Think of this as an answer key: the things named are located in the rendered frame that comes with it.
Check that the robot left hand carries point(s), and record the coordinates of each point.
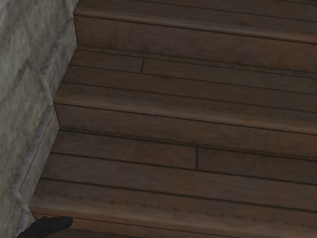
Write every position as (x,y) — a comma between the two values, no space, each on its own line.
(45,226)

